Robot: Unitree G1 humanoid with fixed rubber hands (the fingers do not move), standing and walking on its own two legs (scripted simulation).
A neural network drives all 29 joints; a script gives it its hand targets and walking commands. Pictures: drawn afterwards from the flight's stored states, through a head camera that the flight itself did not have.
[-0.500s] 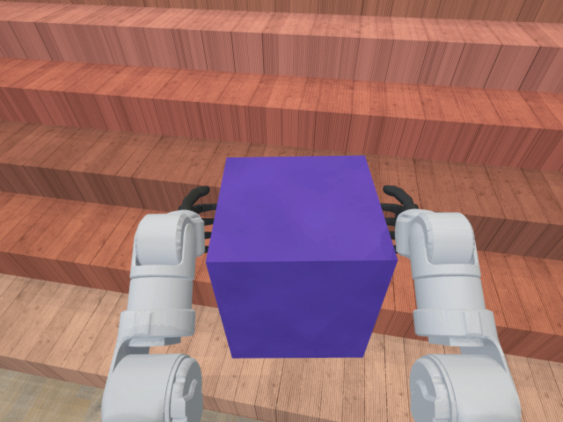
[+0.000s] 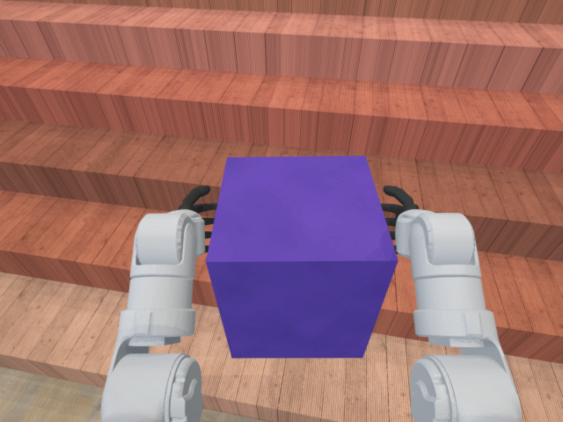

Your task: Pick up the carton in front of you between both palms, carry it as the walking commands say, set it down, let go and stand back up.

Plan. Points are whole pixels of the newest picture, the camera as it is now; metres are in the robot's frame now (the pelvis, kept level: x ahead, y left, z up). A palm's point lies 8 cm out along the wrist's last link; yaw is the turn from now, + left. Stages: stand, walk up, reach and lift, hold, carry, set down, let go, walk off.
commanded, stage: carry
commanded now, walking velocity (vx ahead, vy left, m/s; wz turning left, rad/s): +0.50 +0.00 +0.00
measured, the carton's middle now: (296, 260) +0.35 +0.00 +0.05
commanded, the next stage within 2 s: none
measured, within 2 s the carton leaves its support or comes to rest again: neither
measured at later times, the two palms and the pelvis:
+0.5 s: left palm (204, 166) +0.45 +0.14 +0.16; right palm (400, 167) +0.44 -0.16 +0.16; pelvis +0.08 -0.01 -0.01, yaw -1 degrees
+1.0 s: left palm (166, 104) +0.68 +0.26 +0.14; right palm (310, 102) +0.69 -0.04 +0.14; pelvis +0.30 +0.11 +0.00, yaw -2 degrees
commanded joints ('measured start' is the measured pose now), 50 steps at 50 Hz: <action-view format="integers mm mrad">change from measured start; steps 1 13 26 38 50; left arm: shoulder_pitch -769 -818 -966 -963 -1063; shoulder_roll -1130 -971 -1075 -1068 -1092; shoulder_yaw -585 -503 -479 -558 -577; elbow -151 -133 -169 -258 -423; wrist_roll -441 -448 -465 -488 -536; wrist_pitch -32 86 96 96 61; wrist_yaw -233 -201 -188 -222 -242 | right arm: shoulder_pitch -792 -854 -1002 -875 -914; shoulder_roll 1119 977 1086 1016 1010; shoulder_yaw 579 527 508 486 538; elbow -164 -163 -199 -160 -326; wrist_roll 445 447 487 338 367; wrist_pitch -30 92 89 104 39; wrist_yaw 241 191 188 176 147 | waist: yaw -3 17 60 120 -340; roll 24 -122 99 -178 -132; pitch -350 -357 -473 -372 -669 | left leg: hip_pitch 64 -81 240 -810 432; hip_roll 173 77 194 95 -134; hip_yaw -174 -44 -107 -137 -98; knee -177 161 169 914 243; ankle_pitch -7 54 1001 -283 55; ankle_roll -4 -7 47 -16 -26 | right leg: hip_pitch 148 225 217 722 41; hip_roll -64 -125 79 -286 -53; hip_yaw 78 226 5 369 74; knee -44 -15 -97 -149 602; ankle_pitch -54 58 -29 401 816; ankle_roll -33 -144 -116 -254 13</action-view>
